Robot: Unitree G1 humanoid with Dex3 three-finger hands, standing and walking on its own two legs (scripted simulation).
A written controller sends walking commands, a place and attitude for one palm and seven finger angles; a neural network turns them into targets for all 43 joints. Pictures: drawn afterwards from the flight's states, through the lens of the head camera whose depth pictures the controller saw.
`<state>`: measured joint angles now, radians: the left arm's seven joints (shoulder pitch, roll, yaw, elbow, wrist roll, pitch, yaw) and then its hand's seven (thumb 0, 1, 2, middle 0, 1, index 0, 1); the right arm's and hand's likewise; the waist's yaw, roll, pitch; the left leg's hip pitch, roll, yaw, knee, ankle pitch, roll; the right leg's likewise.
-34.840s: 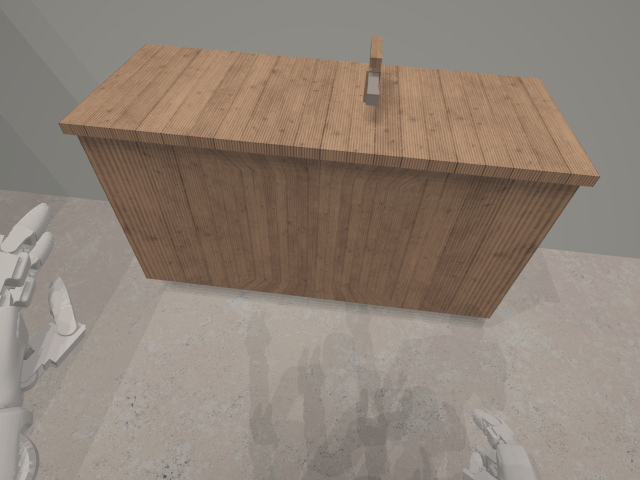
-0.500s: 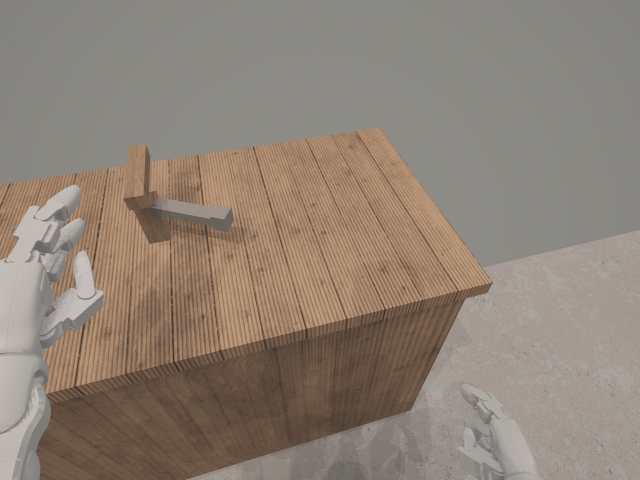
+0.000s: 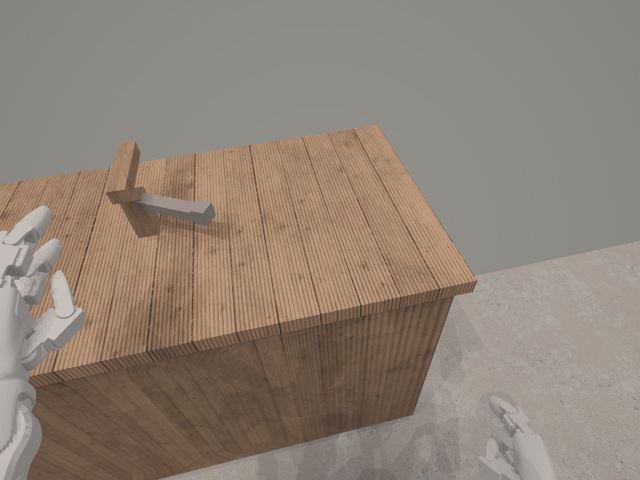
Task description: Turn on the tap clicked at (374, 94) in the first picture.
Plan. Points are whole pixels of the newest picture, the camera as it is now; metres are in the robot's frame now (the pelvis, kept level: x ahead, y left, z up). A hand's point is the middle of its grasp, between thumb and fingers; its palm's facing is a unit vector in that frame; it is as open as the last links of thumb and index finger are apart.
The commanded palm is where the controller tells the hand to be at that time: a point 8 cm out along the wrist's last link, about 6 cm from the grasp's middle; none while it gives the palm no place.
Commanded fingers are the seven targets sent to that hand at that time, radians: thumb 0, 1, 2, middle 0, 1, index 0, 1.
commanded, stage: turn the palm inward beside the body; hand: left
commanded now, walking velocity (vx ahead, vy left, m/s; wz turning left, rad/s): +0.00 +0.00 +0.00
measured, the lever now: (203, 212) +0.48 +0.25 +0.06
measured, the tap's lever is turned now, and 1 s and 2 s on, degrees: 60 60 60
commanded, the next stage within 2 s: reach beside the lever's end, fingers flat in 1.46 s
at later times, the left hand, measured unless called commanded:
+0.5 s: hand (67, 342) +0.20 +0.27 +0.15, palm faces +0.45 -0.87 -0.21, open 7.4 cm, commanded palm +0.15 +0.31 +0.16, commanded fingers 0.00 0.90 0.90 -0.20 -0.30 -0.20 -0.30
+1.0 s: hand (57, 381) +0.17 +0.27 +0.14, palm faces +0.48 -0.87 -0.15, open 7.4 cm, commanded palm +0.12 +0.31 +0.15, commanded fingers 0.00 0.90 0.90 -0.20 -0.30 -0.20 -0.30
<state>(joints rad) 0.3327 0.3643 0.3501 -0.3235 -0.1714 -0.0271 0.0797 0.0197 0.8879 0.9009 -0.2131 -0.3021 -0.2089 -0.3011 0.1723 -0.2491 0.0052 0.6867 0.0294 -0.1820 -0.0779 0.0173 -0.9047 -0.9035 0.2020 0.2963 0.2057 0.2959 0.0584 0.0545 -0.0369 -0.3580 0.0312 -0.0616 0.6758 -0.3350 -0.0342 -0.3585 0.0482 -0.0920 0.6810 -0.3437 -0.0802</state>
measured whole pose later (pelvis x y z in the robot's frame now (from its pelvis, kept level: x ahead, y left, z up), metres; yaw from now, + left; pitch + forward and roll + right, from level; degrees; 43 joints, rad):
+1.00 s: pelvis -0.01 +0.03 +0.00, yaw +1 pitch +0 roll +0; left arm 0.55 0.22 0.20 -0.50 -0.21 0.03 0.18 0.02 0.89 0.90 -0.21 -0.30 -0.20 -0.30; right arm 0.20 -0.23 0.05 0.66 0.03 -0.27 -0.10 0.02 -0.90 -0.90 0.20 0.30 0.21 0.30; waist 0.08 0.05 -0.05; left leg -0.36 -0.01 -0.06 0.71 -0.34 -0.01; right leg -0.35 0.00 -0.09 0.69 -0.34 -0.04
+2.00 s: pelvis +0.01 +0.02 +0.00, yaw +1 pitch +1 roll +0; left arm 0.35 0.22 0.25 -0.27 -0.22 0.02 0.17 0.02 0.89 0.90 -0.21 -0.30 -0.20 -0.30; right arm 0.19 -0.24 0.04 0.69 0.03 -0.25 -0.10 0.02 -0.90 -0.90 0.20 0.30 0.21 0.30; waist 0.06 0.05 -0.05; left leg -0.35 0.00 -0.06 0.66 -0.33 -0.03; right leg -0.34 0.02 -0.09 0.66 -0.34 -0.06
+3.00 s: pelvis +0.00 +0.04 -0.01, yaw +0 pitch +6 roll -1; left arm -0.11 0.32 0.43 0.39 -0.19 -0.20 0.11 0.02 0.90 0.90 -0.17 -0.19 -0.17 -0.19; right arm 0.22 -0.26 0.01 0.72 0.02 -0.15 -0.10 0.02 -0.90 -0.90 0.20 0.30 0.21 0.30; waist 0.01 0.03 -0.06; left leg -0.51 0.00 -0.05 0.74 -0.35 -0.01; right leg -0.49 0.02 -0.08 0.72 -0.34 -0.04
